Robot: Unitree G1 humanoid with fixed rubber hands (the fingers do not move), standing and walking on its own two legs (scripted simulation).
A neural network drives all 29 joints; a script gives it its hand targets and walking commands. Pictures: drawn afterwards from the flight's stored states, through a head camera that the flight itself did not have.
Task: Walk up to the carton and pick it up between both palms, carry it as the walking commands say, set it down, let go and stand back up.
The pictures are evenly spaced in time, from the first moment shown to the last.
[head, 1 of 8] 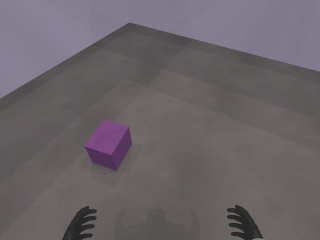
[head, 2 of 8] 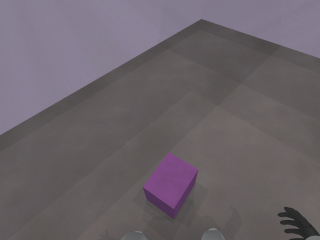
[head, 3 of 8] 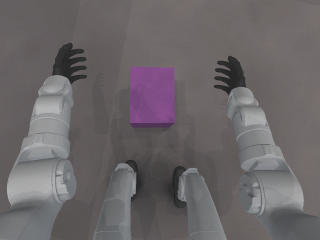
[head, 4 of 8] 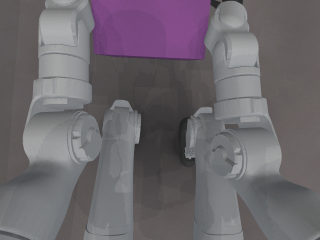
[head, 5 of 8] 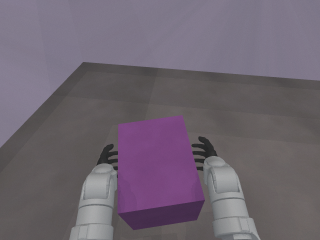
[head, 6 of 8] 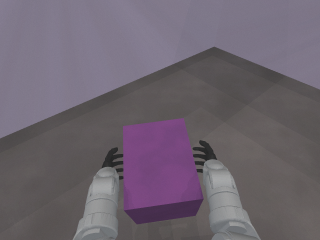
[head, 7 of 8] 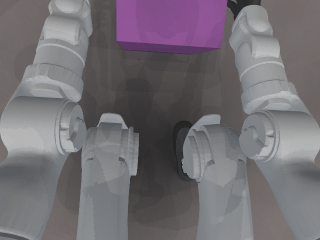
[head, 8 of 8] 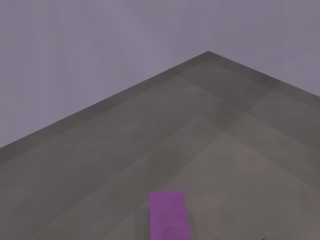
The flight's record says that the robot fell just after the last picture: no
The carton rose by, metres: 0.67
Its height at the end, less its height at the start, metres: +0.00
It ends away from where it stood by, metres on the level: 0.13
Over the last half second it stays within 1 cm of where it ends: yes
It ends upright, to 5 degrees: yes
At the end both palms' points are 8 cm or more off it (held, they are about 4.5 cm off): yes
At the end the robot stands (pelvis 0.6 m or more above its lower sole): yes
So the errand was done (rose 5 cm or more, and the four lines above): yes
